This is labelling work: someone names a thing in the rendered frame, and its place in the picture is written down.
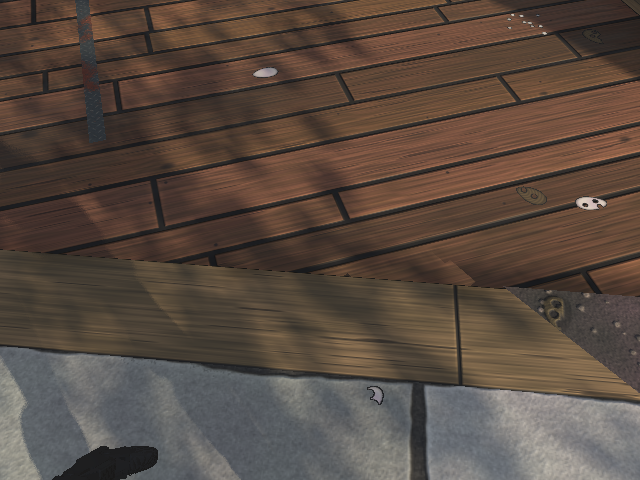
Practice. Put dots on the robot left hand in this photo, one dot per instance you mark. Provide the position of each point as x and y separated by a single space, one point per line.
111 464

